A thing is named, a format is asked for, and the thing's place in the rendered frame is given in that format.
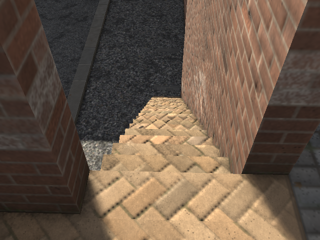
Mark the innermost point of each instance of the stairs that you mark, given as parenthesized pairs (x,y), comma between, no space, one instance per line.
(166,137)

